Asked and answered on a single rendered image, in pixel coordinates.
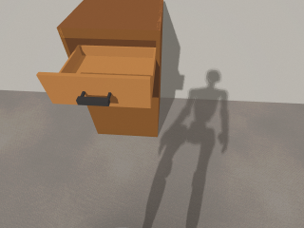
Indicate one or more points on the cabinet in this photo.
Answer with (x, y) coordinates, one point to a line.
(119, 23)

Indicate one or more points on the handle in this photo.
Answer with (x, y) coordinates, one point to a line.
(95, 101)

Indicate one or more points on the drawer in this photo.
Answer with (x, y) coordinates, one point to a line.
(127, 73)

